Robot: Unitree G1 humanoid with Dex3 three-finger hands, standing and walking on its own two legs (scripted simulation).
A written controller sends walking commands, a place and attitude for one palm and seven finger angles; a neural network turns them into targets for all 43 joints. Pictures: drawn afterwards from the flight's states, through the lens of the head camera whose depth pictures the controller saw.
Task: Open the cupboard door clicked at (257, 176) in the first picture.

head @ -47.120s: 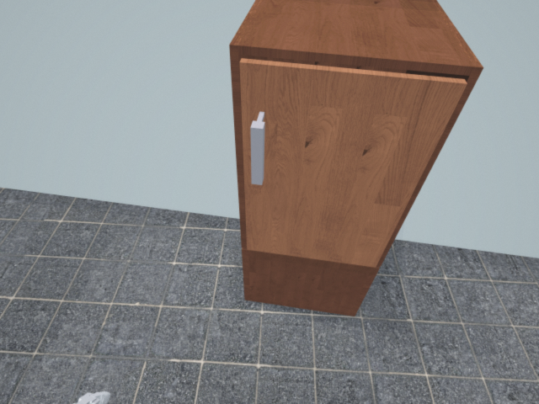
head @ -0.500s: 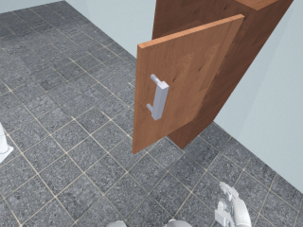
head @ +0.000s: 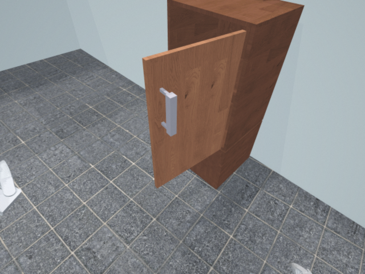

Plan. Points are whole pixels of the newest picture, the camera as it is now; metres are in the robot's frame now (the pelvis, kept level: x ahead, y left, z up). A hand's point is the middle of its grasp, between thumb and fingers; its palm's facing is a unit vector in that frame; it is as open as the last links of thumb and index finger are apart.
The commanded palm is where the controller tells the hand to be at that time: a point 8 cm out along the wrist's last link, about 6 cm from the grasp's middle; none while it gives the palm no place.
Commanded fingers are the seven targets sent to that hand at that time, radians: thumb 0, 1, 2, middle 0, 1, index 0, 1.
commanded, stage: stop stepping back and stand still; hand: left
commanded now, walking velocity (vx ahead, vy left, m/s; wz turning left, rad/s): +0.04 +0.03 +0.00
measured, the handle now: (167, 112) +0.57 +0.09 +0.06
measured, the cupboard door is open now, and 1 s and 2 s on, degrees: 83 83 83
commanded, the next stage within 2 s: let the arm hang, fingers relaxed in 0.32 s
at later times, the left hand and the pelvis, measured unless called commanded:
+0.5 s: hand (40, 213) +0.21 +0.29 +0.08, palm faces +0.35 -0.83 -0.44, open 7.4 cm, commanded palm none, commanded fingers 0.00 0.90 0.90 -0.20 -0.30 -0.20 -0.30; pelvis -0.03 +0.02 +0.00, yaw +2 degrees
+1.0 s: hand out of the picture -0.03 +0.20 -0.16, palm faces +0.08 -0.97 -0.24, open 7.2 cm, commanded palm none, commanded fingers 0.00 0.90 0.90 -0.20 -0.30 -0.20 -0.30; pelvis -0.05 +0.00 +0.01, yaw +4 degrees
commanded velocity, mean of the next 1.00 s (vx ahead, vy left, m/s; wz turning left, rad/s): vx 0.04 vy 0.00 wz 0.00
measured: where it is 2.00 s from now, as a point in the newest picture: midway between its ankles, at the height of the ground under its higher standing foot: outside the picture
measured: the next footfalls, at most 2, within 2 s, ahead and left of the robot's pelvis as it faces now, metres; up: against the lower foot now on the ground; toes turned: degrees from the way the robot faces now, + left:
right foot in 0.64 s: +0.02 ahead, -0.10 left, +0.00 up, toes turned +2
